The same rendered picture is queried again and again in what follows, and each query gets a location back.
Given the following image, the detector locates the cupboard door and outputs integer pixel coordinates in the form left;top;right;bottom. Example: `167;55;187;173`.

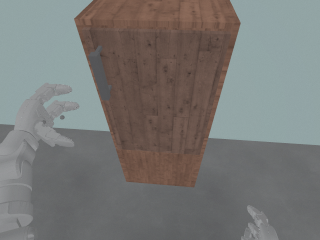
82;27;231;155

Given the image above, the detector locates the robot left upper arm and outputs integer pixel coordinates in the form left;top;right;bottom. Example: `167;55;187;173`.
0;226;39;240

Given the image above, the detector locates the right robot hand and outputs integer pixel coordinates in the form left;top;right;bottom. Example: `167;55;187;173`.
241;205;279;240

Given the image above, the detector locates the left robot hand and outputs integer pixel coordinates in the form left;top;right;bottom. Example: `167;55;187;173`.
14;82;80;147

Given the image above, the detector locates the handle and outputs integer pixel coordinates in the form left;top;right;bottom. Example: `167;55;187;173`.
88;45;112;101

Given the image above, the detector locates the left robot forearm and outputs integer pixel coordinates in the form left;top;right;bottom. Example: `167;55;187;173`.
0;130;39;233

